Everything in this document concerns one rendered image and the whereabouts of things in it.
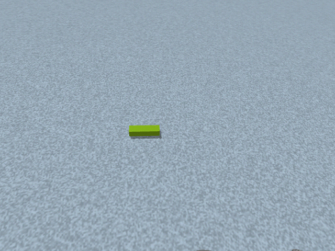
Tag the carton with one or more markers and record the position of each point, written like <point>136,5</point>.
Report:
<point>144,130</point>

